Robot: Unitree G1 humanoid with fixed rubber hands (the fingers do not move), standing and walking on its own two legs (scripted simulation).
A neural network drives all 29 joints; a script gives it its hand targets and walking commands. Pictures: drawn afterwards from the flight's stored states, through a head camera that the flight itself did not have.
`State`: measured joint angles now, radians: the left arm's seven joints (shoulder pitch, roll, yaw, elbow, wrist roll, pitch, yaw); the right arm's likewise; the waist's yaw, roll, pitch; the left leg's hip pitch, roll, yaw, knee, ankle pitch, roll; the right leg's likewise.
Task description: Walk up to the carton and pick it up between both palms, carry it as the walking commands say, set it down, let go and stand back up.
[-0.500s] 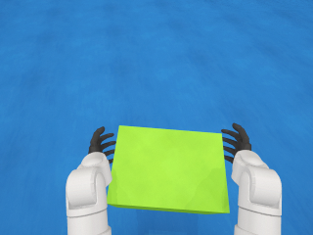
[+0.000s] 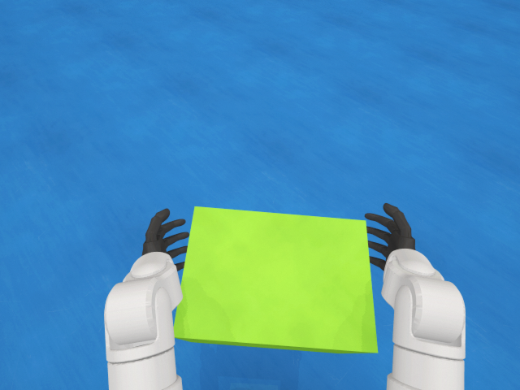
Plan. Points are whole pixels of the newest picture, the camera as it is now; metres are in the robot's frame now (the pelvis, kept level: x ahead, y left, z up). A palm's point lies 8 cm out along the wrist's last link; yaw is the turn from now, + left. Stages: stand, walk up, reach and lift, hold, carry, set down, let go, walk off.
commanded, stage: carry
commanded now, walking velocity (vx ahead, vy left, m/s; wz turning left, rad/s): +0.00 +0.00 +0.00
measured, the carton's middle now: (272, 285) +0.30 +0.01 +0.00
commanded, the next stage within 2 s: hold in 1.80 s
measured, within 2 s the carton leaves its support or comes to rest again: neither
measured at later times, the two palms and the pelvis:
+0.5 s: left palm (127, 283) +0.25 +0.20 +0.10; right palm (399, 302) +0.23 -0.13 +0.12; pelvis -0.04 +0.06 +0.01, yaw -6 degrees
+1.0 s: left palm (156, 289) +0.24 +0.16 +0.10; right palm (434, 327) +0.21 -0.16 +0.11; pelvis -0.06 +0.04 +0.02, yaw -6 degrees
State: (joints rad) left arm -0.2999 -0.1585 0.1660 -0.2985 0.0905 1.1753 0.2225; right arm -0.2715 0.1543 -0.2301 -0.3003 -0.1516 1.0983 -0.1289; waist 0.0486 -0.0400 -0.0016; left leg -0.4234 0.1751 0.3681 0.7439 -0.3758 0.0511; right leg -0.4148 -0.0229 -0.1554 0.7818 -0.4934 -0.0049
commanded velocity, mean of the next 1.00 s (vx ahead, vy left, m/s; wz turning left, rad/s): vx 0.00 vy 0.00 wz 0.00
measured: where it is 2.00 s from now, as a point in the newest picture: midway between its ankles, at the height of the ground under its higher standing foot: outside the picture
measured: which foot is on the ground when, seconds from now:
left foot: down 0.00-1.00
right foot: up 0.00-0.00, down 0.02-1.00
